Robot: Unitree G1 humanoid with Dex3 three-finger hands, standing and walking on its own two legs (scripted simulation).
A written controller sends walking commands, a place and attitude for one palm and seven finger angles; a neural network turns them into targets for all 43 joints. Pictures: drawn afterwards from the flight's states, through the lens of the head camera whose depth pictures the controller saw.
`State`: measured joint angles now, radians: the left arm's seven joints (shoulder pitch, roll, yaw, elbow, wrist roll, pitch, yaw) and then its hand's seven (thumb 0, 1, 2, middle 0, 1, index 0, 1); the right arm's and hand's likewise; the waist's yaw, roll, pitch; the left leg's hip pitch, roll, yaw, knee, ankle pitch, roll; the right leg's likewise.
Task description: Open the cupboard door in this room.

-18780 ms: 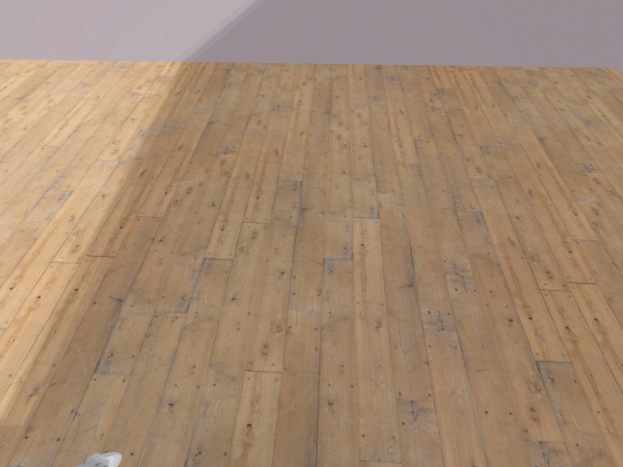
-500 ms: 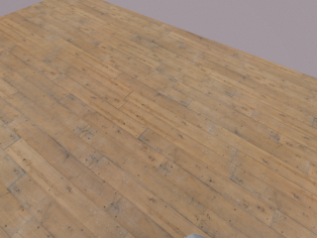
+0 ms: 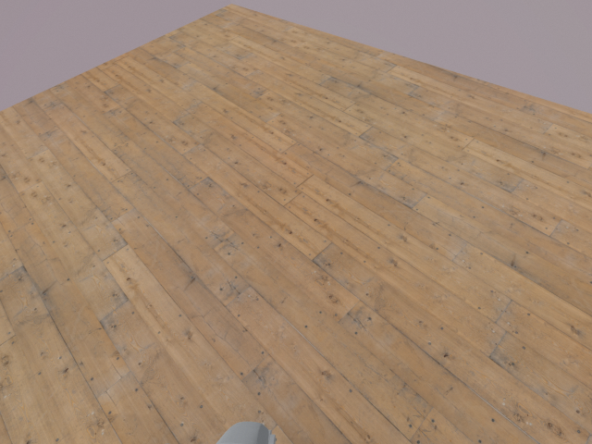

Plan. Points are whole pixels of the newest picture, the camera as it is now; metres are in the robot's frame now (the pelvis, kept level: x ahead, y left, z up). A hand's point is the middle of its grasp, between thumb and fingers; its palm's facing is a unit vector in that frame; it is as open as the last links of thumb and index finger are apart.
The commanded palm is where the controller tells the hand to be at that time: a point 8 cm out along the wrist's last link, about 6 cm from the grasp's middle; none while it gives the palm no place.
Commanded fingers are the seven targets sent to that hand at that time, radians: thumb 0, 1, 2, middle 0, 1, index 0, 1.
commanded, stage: turn or walk to find it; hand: left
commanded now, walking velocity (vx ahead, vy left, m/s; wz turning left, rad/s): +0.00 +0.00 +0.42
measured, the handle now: out of the picture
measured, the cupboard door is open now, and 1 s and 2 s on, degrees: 0 0 0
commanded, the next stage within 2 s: none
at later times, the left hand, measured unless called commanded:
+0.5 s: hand out of the picture -0.02 +0.26 -0.17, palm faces +0.26 -0.93 -0.26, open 7.4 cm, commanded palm none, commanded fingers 0.00 0.90 0.90 -0.20 -0.30 -0.20 -0.30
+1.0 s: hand out of the picture -0.06 +0.18 -0.16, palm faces +0.44 -0.86 -0.26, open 7.4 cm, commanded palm none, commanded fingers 0.00 0.90 0.90 -0.20 -0.30 -0.20 -0.30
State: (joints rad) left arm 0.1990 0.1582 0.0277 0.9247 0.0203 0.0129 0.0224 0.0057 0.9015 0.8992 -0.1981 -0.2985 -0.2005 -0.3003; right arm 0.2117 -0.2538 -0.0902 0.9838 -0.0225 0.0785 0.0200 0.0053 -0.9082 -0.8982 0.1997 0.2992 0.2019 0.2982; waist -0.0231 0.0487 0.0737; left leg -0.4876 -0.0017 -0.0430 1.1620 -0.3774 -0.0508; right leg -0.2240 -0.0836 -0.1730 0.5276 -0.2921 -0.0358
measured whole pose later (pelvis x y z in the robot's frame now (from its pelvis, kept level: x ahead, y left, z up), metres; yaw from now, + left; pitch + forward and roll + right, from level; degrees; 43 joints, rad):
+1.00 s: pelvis -0.03 -0.02 +0.00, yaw +26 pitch -1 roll +2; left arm 0.22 0.17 0.03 0.94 0.03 0.01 0.02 0.01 0.90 0.90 -0.20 -0.30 -0.20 -0.30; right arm 0.21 -0.25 -0.08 1.00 -0.02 0.08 0.02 0.01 -0.91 -0.90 0.20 0.30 0.20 0.30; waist -0.01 0.01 0.09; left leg -0.40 0.04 0.00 0.98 -0.43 -0.07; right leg -0.23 -0.12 -0.22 0.52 -0.27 -0.03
